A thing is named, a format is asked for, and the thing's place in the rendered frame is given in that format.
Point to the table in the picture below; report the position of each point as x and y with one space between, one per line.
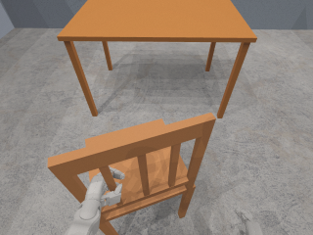
158 21

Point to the chair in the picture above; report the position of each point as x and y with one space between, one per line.
149 156

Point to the robot right hand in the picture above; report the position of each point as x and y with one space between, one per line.
252 227

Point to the robot left forearm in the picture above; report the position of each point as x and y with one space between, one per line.
86 220

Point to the robot left hand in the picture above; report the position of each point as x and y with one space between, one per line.
98 187

